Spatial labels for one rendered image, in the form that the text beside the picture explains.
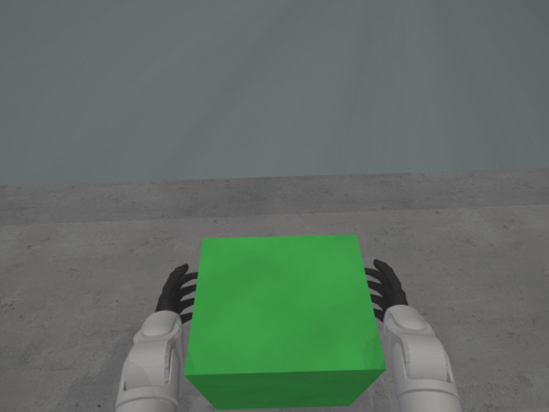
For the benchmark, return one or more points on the robot left forearm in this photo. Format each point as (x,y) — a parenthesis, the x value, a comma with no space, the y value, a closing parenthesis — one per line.
(151,372)

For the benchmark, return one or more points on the left robot hand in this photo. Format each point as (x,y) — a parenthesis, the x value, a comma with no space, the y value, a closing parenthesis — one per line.
(172,293)

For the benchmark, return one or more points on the robot right forearm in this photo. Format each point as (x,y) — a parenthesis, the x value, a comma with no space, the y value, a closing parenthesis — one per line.
(424,381)

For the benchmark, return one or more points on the right robot hand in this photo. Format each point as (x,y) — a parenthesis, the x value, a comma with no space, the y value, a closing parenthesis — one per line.
(390,288)

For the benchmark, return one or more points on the carton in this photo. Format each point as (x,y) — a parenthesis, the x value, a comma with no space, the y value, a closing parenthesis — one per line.
(283,322)

